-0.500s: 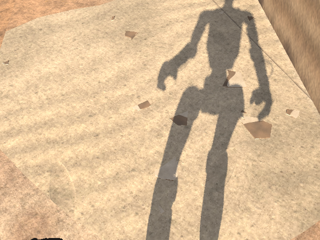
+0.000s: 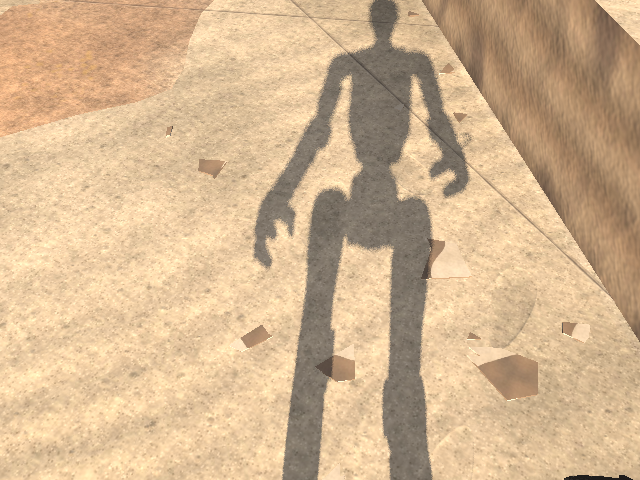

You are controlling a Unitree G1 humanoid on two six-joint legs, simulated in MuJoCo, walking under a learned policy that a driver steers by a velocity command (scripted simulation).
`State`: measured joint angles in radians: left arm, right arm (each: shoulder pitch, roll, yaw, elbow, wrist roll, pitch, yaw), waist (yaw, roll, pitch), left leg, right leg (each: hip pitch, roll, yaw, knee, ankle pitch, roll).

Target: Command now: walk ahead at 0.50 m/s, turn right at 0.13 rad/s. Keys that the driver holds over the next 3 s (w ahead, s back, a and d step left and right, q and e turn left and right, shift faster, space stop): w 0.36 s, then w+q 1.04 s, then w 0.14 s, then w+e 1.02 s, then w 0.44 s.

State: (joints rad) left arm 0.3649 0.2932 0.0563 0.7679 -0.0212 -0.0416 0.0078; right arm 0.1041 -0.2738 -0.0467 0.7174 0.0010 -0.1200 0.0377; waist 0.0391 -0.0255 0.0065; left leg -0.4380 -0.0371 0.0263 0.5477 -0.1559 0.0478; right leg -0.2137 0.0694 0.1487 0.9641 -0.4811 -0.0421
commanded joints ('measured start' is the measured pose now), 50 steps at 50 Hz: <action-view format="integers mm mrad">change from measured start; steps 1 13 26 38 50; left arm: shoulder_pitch -75 -294 40 -145 -92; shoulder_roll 132 18 138 107 167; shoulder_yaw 19 -5 45 43 55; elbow -113 -163 -96 -10 23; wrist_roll -7 14 25 36 9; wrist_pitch -36 -38 -45 -76 -8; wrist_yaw -2 -19 -20 -4 19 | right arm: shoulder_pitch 205 235 283 94 348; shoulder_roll -133 -161 -162 -54 -245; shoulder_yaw -40 -34 -22 -25 -117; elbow -1 69 67 8 -14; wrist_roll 4 15 46 21 25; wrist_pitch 12 25 29 86 105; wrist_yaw -8 -28 -33 -21 -8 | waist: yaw -113 -106 82 -27 -218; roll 94 93 -143 -26 50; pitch -89 22 -257 44 -184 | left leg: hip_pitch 545 325 -330 -233 488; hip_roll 347 207 62 164 58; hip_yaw -537 -130 -166 -105 -73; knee -275 -401 751 310 -7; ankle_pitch -233 224 -366 192 21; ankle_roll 186 153 -21 -54 162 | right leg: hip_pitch -552 -417 507 89 15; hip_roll -98 -158 -463 -303 -276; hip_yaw -14 -123 413 -239 -396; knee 311 -293 -635 -848 -3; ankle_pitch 71 528 155 542 883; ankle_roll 5 58 -204 -129 16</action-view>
